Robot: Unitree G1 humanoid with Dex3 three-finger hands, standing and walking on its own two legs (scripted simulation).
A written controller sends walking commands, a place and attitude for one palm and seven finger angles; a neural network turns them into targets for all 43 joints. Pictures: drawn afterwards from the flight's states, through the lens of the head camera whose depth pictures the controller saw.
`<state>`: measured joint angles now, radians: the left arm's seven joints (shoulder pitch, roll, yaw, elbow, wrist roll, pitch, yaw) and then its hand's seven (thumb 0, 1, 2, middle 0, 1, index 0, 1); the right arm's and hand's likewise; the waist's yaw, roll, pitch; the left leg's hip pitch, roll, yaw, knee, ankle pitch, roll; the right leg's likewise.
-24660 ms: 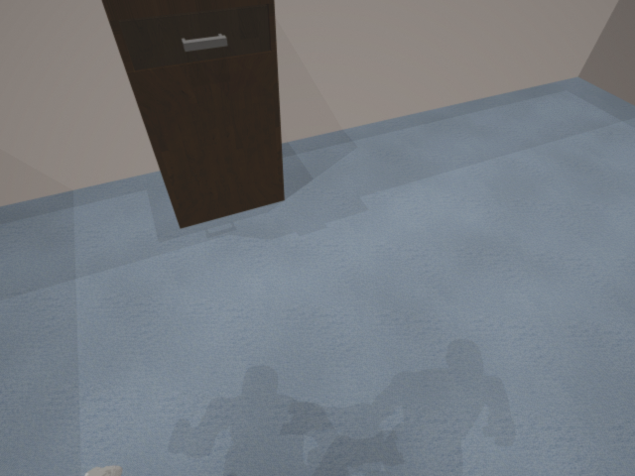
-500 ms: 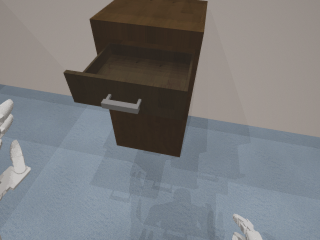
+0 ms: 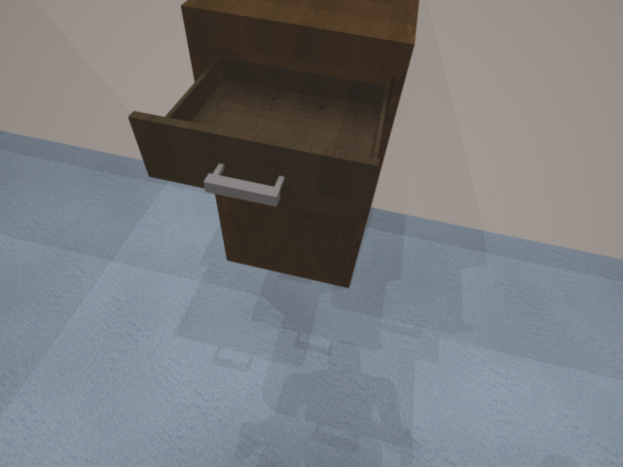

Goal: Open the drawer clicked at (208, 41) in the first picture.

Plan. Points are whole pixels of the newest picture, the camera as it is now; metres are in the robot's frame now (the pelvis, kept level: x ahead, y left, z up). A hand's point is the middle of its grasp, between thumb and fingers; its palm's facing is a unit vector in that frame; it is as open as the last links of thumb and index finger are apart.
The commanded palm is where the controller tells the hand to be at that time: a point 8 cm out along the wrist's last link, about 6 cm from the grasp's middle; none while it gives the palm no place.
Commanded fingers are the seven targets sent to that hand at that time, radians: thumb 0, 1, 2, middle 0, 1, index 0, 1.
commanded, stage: let the arm hang, fingers relaxed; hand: left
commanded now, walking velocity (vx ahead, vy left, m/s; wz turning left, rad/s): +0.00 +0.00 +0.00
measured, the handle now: (246, 182) +0.57 +0.15 +0.01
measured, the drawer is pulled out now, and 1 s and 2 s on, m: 0.30 0.30 0.30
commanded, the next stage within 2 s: look to check the result in 0.76 s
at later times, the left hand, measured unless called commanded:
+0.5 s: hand out of the picture +0.00 +0.17 -0.17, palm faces +0.03 -0.98 -0.19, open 7.3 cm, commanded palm none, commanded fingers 0.00 0.90 0.90 -0.20 -0.30 -0.20 -0.30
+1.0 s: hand out of the picture +0.02 +0.16 -0.17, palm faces +0.02 -0.98 -0.18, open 7.3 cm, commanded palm none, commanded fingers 0.00 0.90 0.90 -0.20 -0.30 -0.20 -0.30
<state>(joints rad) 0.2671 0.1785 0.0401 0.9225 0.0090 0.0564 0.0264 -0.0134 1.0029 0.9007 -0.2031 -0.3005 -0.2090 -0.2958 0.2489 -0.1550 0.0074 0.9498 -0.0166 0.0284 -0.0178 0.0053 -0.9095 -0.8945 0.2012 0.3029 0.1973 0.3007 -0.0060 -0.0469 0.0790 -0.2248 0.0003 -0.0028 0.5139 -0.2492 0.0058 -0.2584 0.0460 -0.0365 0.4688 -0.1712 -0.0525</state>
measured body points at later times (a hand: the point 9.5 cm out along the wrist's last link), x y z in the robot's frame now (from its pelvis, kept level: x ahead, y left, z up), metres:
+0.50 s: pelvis +0.01 +0.00 +0.00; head +0.01 +0.00 +0.45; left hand +0.00 +0.22 -0.15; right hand -0.04 -0.19 -0.16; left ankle +0.02 +0.12 -0.74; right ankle +0.05 -0.09 -0.74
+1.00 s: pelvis +0.03 +0.00 +0.01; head +0.05 +0.00 +0.46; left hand +0.03 +0.21 -0.16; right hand -0.01 -0.20 -0.16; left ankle +0.02 +0.12 -0.74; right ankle +0.05 -0.09 -0.74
